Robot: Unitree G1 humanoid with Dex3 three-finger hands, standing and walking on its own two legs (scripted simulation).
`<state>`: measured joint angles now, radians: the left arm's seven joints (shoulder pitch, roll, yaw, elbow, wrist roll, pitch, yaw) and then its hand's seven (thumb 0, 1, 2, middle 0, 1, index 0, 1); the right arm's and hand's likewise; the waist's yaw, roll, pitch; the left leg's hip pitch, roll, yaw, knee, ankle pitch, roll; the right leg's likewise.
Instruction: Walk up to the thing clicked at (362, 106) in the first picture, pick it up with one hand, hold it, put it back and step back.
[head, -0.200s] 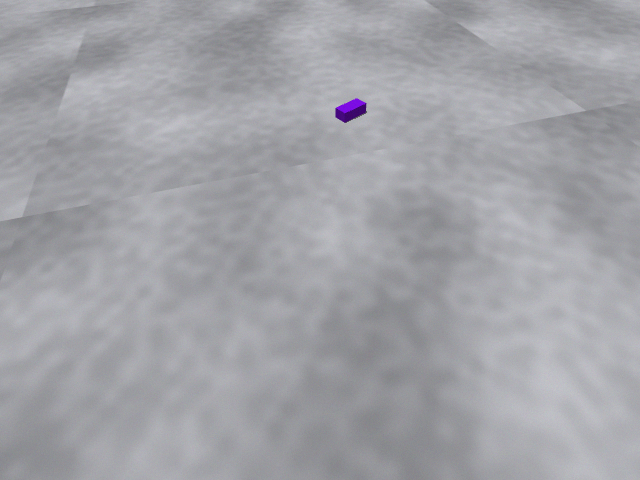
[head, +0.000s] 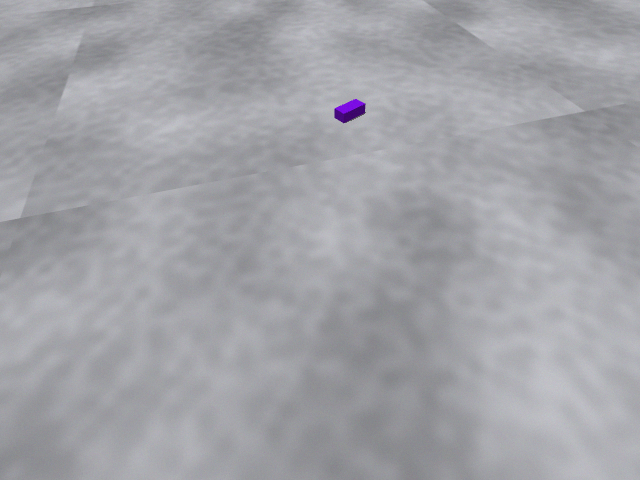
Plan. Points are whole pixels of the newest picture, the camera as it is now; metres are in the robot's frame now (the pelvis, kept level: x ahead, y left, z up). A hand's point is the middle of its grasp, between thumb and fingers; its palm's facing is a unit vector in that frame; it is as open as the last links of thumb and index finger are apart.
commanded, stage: stand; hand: left
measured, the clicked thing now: (349, 110) +2.24 -0.13 -0.75
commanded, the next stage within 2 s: walk up in 0.92 s
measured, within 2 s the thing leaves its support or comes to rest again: neither
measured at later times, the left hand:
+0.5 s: hand out of the picture +0.08 +0.25 -0.16, palm faces -0.01 -0.94 -0.34, open 7.4 cm
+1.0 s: hand out of the picture +0.09 +0.26 -0.15, palm faces +0.07 -0.95 -0.30, open 7.4 cm
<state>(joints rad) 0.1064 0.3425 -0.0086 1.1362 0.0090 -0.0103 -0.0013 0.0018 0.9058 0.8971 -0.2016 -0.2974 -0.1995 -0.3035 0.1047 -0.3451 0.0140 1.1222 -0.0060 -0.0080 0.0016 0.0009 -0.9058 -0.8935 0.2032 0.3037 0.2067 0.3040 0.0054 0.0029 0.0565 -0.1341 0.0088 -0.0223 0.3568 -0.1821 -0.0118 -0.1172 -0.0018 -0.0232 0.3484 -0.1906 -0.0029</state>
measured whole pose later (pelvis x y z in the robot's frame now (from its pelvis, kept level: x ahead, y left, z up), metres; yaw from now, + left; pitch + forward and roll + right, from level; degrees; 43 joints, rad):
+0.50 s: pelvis +0.01 +0.00 +0.00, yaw +0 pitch -2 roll +0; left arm 0.11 0.34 0.00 1.14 0.01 -0.01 0.00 0.00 0.91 0.90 -0.20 -0.30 -0.20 -0.30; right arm 0.11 -0.35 0.02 1.12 -0.01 -0.01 0.00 0.00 -0.91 -0.89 0.20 0.30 0.21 0.30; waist 0.01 0.00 0.05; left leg -0.12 0.01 -0.03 0.34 -0.18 -0.01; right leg -0.10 0.00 -0.03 0.33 -0.19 0.00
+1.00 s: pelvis +0.02 +0.00 +0.00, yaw +4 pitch -1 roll -1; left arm 0.11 0.36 0.08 1.07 0.05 0.00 -0.07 0.00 0.90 0.90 -0.20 -0.30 -0.20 -0.30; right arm 0.20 -0.37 -0.03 1.07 -0.02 -0.03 0.03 0.00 -0.90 -0.89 0.21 0.30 0.21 0.30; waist 0.01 0.00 0.02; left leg -0.21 0.01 -0.05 0.51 -0.30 0.00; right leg -0.13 -0.01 -0.10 0.43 -0.34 -0.02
